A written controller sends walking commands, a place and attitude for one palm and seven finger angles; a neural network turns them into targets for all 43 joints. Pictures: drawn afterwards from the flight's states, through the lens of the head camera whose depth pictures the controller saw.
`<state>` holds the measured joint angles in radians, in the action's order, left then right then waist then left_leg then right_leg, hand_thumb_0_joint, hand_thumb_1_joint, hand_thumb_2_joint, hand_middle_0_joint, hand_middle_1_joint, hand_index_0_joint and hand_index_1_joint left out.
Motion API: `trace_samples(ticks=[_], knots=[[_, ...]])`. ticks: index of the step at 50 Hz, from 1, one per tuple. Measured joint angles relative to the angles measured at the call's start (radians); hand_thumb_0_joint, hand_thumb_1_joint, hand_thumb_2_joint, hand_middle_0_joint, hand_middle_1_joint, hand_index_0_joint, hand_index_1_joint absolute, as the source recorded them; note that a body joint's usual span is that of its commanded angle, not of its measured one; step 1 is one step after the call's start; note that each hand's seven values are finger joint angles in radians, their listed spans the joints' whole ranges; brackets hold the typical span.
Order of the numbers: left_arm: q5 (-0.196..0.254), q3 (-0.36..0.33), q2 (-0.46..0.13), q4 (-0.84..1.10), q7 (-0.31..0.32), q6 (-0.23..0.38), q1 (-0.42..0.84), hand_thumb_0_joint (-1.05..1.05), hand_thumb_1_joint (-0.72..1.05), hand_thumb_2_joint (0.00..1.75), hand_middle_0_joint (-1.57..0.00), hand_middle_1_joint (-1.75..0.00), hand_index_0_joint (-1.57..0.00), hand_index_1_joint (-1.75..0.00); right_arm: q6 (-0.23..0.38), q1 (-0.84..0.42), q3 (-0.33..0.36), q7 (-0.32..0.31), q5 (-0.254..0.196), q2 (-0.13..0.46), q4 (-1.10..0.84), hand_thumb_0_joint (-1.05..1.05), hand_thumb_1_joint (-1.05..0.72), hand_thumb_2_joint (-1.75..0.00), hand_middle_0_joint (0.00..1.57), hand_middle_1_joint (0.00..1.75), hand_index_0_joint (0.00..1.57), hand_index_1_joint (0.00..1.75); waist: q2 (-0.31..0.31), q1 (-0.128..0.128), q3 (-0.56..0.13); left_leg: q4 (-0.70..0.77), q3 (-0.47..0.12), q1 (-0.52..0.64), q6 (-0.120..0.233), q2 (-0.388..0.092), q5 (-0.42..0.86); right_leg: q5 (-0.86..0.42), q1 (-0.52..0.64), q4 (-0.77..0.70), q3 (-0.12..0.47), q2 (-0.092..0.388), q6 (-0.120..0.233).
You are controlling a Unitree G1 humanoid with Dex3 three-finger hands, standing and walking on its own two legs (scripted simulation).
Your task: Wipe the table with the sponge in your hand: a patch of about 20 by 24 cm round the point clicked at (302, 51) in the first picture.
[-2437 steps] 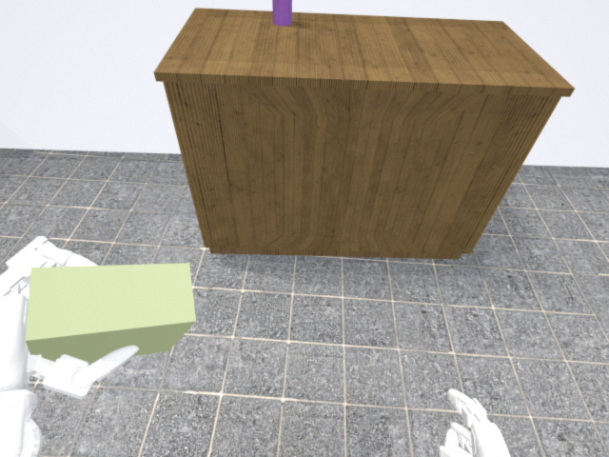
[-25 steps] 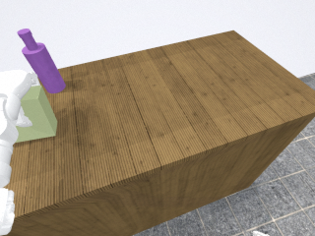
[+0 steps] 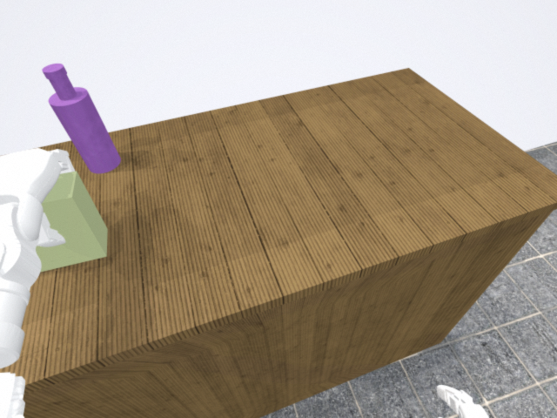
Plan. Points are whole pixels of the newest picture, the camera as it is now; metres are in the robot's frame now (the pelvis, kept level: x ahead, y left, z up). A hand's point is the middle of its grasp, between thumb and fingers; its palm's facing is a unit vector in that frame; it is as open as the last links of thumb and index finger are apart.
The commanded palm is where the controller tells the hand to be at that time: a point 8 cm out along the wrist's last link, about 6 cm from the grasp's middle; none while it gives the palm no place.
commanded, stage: wipe back along the first lane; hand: left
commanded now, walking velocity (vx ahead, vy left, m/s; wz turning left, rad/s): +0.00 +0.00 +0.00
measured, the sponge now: (53, 235) +0.34 +0.37 +0.08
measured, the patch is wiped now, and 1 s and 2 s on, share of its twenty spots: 0.90 0.90 0.90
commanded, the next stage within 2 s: lift the sponge slowly off the table in 0.86 s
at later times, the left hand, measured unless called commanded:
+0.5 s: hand (34, 239) +0.29 +0.34 +0.14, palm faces +0.05 -0.03 -1.00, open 10.3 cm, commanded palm +0.25 +0.33 +0.17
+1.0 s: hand (29, 270) +0.25 +0.32 +0.14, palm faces +0.09 -0.04 -0.99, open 10.3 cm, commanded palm +0.21 +0.31 +0.18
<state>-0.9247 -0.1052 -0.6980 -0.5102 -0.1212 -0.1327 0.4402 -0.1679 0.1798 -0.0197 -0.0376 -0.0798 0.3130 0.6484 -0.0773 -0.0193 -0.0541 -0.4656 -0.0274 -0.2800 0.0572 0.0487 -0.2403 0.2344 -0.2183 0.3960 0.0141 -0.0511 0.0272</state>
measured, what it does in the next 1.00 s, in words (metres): stands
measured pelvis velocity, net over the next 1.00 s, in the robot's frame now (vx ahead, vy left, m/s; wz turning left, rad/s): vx -0.01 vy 0.01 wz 0.00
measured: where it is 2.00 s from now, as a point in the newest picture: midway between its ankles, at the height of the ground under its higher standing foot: outside the picture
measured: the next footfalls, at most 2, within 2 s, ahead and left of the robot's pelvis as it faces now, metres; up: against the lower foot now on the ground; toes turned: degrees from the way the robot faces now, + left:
none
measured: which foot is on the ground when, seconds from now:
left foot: down 0.00-1.00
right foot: down 0.00-1.00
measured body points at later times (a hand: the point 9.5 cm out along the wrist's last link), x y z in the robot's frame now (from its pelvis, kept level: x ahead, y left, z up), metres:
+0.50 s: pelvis +0.00 +0.01 +0.00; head -0.01 -0.02 +0.45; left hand +0.29 +0.34 +0.20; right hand +0.22 -0.21 -0.09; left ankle +0.00 +0.08 -0.74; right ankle -0.02 -0.11 -0.74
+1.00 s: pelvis -0.01 +0.01 +0.00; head -0.03 -0.03 +0.45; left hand +0.24 +0.32 +0.20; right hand +0.22 -0.21 -0.09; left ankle +0.00 +0.08 -0.74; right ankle -0.02 -0.11 -0.74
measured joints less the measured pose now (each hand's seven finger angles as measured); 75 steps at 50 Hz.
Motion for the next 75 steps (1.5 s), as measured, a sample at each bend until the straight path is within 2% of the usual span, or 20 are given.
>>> trace_samples(ticks=[4,13,21,31,38,43,49,58,75], knots=[[0.025,-0.016,0.008,0.070,0.000,-0.030,-0.055,-0.01,-0.50,1.06,-0.64,-1.40,-0.68,-1.37,-0.002,-0.009,-0.002,0.006,0.001,0.001,-0.001,0.01,-0.91,-0.90,0.20,0.30,0.20,0.30,0.001,-0.006,-0.003,-0.009,0.001,0.006,0.000,0.000,-0.010,0.009,0.006,0.009,0.001,-0.001,-0.001],[0.036,-0.007,0.037,0.240,-0.002,-0.107,-0.162,-0.01,-0.49,1.05,-0.64,-1.39,-0.66,-1.39,0.010,-0.048,-0.007,0.019,0.001,-0.004,-0.020,0.01,-0.91,-0.90,0.20,0.30,0.20,0.30,-0.011,-0.018,-0.004,-0.025,0.000,0.013,0.005,0.005,-0.021,0.021,0.015,0.022,-0.001,0.004,-0.005],[0.056,0.007,0.051,0.401,-0.012,-0.132,-0.279,-0.01,-0.49,1.05,-0.64,-1.39,-0.67,-1.38,0.021,-0.087,-0.023,0.025,0.005,-0.022,-0.034,0.01,-0.91,-0.90,0.20,0.30,0.20,0.30,-0.020,-0.036,-0.009,-0.030,0.004,0.027,0.010,0.009,-0.025,0.027,0.027,0.030,0.003,0.008,-0.011],[0.053,0.040,0.071,0.519,0.003,-0.181,-0.341,-0.01,-0.49,1.05,-0.65,-1.38,-0.68,-1.37,0.029,-0.118,-0.038,0.023,0.008,-0.035,-0.034,0.01,-0.91,-0.90,0.20,0.30,0.20,0.30,-0.023,-0.060,-0.001,-0.025,0.002,0.033,0.011,0.013,-0.013,0.017,0.033,0.028,0.000,0.013,-0.013],[0.054,0.052,0.078,0.550,0.005,-0.210,-0.360,-0.01,-0.49,1.05,-0.65,-1.38,-0.68,-1.37,0.033,-0.123,-0.045,0.016,0.008,-0.038,-0.026,0.01,-0.91,-0.90,0.20,0.30,0.20,0.30,-0.022,-0.064,0.001,-0.023,0.001,0.035,0.011,0.014,-0.007,0.013,0.034,0.029,-0.001,0.013,-0.013],[0.059,0.035,0.078,0.615,0.008,-0.214,-0.426,0.00,-0.49,1.05,-0.65,-1.38,-0.67,-1.38,0.040,-0.118,-0.044,0.022,0.009,-0.037,-0.029,0.01,-0.91,-0.90,0.20,0.30,0.20,0.30,-0.024,-0.059,-0.002,-0.026,0.006,0.039,0.009,0.010,-0.009,0.013,0.036,0.033,0.004,0.010,-0.012],[0.066,0.039,0.085,0.677,0.015,-0.225,-0.481,0.00,-0.49,1.05,-0.64,-1.38,-0.67,-1.38,0.043,-0.116,-0.039,0.019,0.010,-0.029,-0.025,0.01,-0.91,-0.90,0.20,0.30,0.20,0.30,-0.031,-0.066,-0.003,-0.032,0.008,0.043,0.008,0.009,-0.013,0.018,0.039,0.041,0.005,0.009,-0.011],[0.072,0.061,0.069,0.640,-0.007,-0.245,-0.424,0.00,-0.50,1.05,-0.66,-1.37,-0.69,-1.36,0.053,-0.130,-0.047,-0.003,0.011,-0.033,-0.015,0.01,-0.91,-0.90,0.20,0.30,0.20,0.30,-0.020,-0.076,0.011,-0.033,-0.004,0.042,0.000,0.006,-0.007,0.017,0.039,0.046,-0.006,0.005,-0.002],[0.091,0.063,0.048,0.606,-0.052,-0.208,-0.390,0.00,-0.51,1.05,-0.68,-1.35,-0.71,-1.34,0.083,-0.130,-0.050,-0.025,0.016,-0.033,-0.013,0.01,-0.91,-0.90,0.20,0.30,0.20,0.30,-0.022,-0.085,0.029,-0.023,-0.015,0.067,-0.011,0.000,-0.003,0.013,0.066,0.033,-0.016,-0.002,0.010]])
